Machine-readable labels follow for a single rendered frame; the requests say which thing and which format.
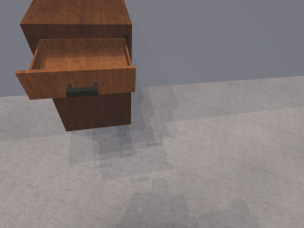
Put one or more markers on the drawer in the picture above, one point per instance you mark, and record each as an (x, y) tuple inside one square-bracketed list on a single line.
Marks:
[(80, 62)]

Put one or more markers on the cabinet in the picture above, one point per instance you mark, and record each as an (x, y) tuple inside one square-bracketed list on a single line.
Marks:
[(83, 19)]

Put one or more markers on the handle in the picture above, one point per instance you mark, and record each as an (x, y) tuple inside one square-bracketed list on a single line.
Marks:
[(81, 91)]

